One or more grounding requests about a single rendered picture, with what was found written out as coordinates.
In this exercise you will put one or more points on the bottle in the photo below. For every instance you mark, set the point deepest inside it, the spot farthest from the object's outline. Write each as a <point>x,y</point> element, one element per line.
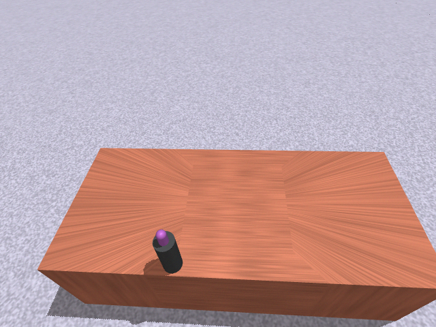
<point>166,248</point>

